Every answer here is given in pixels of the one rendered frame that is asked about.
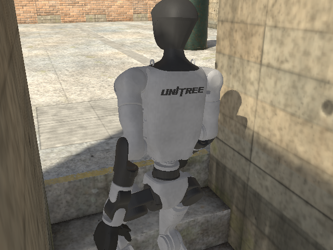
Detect stairs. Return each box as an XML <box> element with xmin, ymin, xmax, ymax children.
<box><xmin>45</xmin><ymin>153</ymin><xmax>234</xmax><ymax>250</ymax></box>

